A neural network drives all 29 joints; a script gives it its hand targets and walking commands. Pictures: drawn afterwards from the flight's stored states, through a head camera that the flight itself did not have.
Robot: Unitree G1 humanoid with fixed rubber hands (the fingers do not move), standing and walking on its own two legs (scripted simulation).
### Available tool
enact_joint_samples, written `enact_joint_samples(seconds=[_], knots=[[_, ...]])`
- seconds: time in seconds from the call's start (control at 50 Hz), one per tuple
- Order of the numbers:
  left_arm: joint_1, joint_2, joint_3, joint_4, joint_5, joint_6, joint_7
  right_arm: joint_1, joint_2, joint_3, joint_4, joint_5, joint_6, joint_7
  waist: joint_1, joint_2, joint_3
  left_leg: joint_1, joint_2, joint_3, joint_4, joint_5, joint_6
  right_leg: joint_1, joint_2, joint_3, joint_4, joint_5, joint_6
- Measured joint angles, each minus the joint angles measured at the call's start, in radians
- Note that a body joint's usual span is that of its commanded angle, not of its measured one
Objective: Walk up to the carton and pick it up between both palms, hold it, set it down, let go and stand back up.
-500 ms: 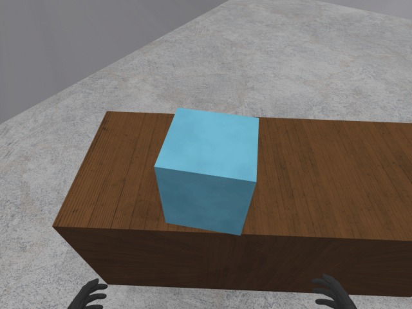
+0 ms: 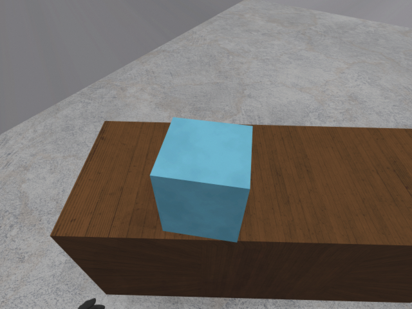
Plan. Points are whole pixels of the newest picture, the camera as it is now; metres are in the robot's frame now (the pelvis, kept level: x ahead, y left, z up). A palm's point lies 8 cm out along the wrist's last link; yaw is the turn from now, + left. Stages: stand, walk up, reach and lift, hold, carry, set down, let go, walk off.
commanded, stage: walk up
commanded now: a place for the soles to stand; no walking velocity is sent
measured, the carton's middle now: (205, 180) +0.46 +0.02 -0.06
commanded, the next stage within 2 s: reach and lift in 1.84 s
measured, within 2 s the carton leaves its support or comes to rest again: neither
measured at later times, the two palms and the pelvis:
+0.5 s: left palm out of the picture +0.16 +0.22 -0.09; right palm out of the picture +0.14 -0.28 -0.09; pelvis +0.04 -0.03 +0.00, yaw +0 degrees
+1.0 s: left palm out of the picture +0.15 +0.22 -0.10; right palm out of the picture +0.14 -0.28 -0.09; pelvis +0.03 -0.03 +0.00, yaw +0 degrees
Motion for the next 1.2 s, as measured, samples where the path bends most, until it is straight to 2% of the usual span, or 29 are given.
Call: enact_joint_samples(seconds=[0.16, 0.46, 1.2], knots=[[0.029, -0.013, -0.011, 0.028, -0.01, -0.011, -0.002, 0.024, 0.0, -0.004, -0.017, 0.005, -0.012, -0.003, 0.001, -0.006, 0.0, 0.027, 0.013, -0.006, -0.022, -0.011, -0.023, 0.017, 0.014, -0.003, -0.002, -0.024, -0.014], [-0.034, -0.014, -0.022, 0.018, -0.019, 0.0, -0.002, -0.01, -0.001, 0.001, -0.037, 0.007, -0.001, -0.021, 0.003, 0.008, 0.0, 0.05, 0.035, -0.02, 0.002, -0.056, -0.046, 0.041, 0.035, -0.017, 0.025, -0.072, -0.036], [-0.028, -0.007, -0.022, 0.046, -0.022, 0.012, -0.007, 0.001, 0.001, -0.003, -0.011, 0.005, -0.003, -0.021, 0.008, 0.005, 0.026, 0.078, 0.039, -0.025, -0.026, -0.026, -0.049, 0.072, 0.038, -0.022, -0.008, -0.041, -0.038]])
